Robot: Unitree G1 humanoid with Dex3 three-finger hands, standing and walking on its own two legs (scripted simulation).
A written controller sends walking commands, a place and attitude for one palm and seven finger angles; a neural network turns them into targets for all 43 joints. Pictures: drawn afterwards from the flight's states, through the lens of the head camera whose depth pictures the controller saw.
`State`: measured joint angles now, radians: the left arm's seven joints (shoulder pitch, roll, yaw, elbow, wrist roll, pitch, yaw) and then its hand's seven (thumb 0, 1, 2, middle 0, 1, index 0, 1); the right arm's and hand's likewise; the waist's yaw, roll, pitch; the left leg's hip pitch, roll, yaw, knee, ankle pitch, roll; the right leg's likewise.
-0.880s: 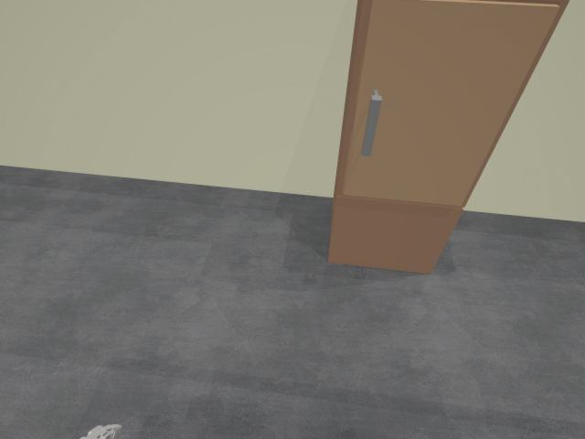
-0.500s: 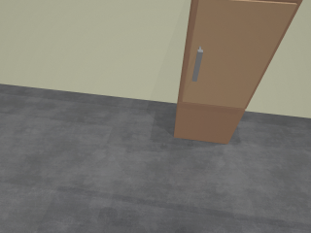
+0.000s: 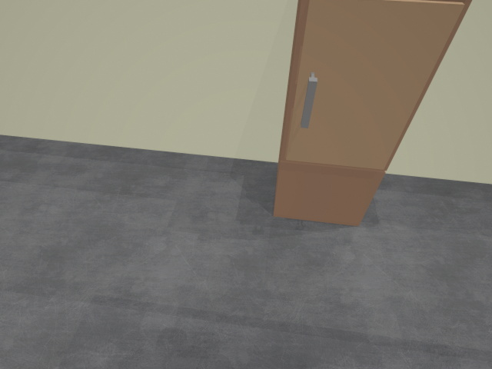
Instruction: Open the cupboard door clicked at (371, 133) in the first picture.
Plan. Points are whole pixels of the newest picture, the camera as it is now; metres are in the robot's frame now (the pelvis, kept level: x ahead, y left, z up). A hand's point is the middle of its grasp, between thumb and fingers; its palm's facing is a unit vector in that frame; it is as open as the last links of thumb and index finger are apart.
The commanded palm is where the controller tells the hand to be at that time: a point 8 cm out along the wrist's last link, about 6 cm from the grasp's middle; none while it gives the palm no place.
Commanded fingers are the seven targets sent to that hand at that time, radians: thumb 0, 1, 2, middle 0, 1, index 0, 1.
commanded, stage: look at it before walking up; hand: left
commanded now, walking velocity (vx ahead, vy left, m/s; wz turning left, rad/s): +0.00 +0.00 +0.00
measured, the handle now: (308, 100) +0.93 -0.16 -0.05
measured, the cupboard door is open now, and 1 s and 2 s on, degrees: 0 0 0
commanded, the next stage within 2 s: walk to a spot facing it in 0.56 s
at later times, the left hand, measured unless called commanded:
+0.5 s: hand out of the picture +0.08 +0.24 -0.15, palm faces -0.04 -0.94 -0.34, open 7.4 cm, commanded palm none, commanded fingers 0.00 0.90 0.90 -0.20 -0.30 -0.20 -0.30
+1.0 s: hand out of the picture +0.08 +0.20 -0.18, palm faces -0.14 -0.95 -0.27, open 7.4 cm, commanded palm none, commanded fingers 0.00 0.90 0.90 -0.20 -0.30 -0.20 -0.30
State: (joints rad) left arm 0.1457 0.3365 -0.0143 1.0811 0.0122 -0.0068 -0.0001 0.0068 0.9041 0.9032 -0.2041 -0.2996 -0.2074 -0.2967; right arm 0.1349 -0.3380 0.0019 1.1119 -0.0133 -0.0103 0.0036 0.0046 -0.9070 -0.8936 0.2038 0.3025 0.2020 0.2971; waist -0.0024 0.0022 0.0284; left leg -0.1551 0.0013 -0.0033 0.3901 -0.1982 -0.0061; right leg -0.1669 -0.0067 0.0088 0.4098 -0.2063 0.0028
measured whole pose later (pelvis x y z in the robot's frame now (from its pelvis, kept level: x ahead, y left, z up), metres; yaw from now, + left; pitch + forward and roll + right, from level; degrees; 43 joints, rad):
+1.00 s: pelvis +0.00 -0.01 -0.02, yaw -9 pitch -1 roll +2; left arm 0.20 0.27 0.02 0.98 0.02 0.06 -0.01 0.01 0.91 0.90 -0.20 -0.30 -0.21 -0.30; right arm 0.14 -0.24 -0.02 1.00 -0.02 0.02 -0.02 0.00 -0.91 -0.89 0.20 0.30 0.20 0.30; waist 0.02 -0.03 0.08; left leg -0.22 0.05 0.14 0.56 -0.31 -0.02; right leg -0.35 0.03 0.07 0.72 -0.35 0.00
